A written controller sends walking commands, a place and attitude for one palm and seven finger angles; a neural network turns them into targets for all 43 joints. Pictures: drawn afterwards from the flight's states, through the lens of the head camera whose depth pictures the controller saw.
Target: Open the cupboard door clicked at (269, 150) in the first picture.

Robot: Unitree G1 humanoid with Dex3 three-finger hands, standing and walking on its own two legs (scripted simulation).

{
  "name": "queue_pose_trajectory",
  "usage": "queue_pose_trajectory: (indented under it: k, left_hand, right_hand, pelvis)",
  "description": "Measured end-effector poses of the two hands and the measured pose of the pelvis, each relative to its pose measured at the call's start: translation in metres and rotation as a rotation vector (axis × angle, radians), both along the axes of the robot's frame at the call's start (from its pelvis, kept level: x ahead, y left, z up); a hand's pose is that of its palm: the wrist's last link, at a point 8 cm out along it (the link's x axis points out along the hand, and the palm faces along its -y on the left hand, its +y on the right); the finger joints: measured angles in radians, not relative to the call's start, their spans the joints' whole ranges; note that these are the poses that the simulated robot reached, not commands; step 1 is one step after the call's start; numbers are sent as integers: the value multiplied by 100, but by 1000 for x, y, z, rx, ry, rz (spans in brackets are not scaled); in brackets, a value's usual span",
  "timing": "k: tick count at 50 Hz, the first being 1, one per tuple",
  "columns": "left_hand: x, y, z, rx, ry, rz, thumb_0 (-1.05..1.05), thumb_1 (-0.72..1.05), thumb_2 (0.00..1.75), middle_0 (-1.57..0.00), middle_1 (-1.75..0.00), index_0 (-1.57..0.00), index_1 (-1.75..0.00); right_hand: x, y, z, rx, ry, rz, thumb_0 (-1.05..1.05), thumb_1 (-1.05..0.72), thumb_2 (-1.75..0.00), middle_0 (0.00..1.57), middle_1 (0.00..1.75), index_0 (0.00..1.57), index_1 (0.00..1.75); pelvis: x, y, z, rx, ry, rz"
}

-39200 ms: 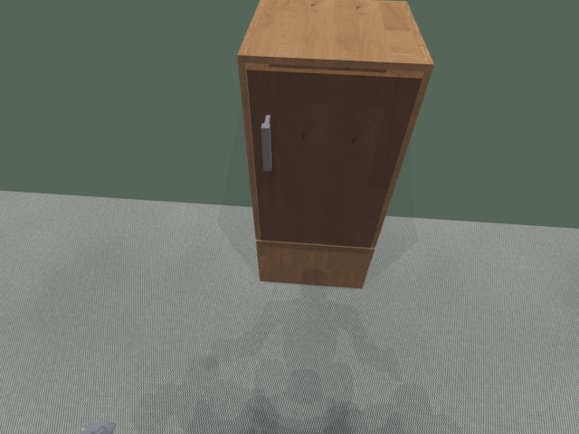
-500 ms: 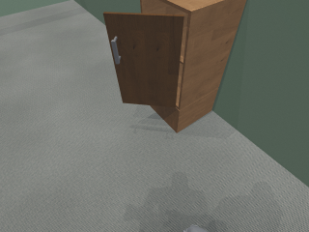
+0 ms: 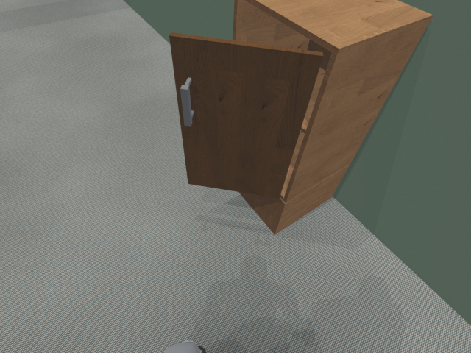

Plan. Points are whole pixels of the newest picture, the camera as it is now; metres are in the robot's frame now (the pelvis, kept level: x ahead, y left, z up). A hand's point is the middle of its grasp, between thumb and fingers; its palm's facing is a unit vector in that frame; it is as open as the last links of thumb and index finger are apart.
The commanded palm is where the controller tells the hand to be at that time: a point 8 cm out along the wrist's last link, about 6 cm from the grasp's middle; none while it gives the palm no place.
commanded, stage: take the last steps up to it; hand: left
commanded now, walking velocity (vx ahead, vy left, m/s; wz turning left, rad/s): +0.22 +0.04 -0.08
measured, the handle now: (188, 102) +0.72 +0.20 -0.03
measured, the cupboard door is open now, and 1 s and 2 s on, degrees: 46 46 46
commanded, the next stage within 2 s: come to a stop and stand still in 0.20 s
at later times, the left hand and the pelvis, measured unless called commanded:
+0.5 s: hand (157, 284) +0.26 +0.19 -0.15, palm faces -0.09 -0.98 -0.18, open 7.3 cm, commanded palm none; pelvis +0.15 +0.03 +0.01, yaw -4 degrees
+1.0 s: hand (154, 327) +0.18 +0.17 -0.16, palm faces -0.02 -0.98 -0.21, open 7.4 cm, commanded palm none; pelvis +0.14 -0.01 +0.01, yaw -2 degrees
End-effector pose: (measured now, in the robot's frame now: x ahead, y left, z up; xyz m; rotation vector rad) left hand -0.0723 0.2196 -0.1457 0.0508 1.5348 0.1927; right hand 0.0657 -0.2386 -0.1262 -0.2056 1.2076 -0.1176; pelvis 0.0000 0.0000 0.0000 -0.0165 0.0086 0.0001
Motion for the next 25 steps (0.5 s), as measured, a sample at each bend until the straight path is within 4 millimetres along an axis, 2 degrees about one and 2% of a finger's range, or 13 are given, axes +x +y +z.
queue_pose_trajectory:
  k: [3, 7, 12, 17, 21, 25]
  left_hand:
    - [28, 19, -6, 0, 19, -29, 1, 92, 90, -21, -30, -20, -30]
    - [98, 38, 4, 14, -87, -74, 1, 91, 90, -20, -30, -20, -30]
    - [191, 46, 20, 27, -247, -126, 1, 91, 90, -20, -30, -20, -30]
    - [268, 41, 30, 31, -346, -183, 1, 92, 90, -20, -30, -20, -30]
    - [312, 29, 26, 37, -390, -219, 0, 91, 90, -20, -30, -20, -30]
    - [331, 18, 22, 31, -364, -246, 0, 91, 90, -20, -30, -20, -30]
  right_hand:
    - [24, 18, 2, -15, -39, -17, 1, -91, -90, 20, 30, 20, 30]
    - [33, 35, 9, -18, -25, -63, 0, -93, -90, 20, 30, 20, 30]
    - [30, 45, 13, -5, 41, -101, 0, -94, -90, 20, 30, 20, 30]
    - [21, 57, 6, 32, 136, -147, 0, -92, -90, 20, 30, 20, 30]
    - [17, 63, -4, 59, 216, -187, 0, -91, -90, 20, 30, 20, 30]
    - [24, 64, -10, 74, 258, -241, 1, -91, -90, 20, 30, 20, 30]
  pelvis:
    - [18, 14, -2, 14, -6, -19]
    - [41, 27, 10, 23, 3, -38]
    - [73, 38, 20, 27, 10, -55]
    - [104, 39, 21, 32, 9, -61]
    - [130, 31, 13, 43, 1, -61]
    - [147, 27, 10, 28, 9, -68]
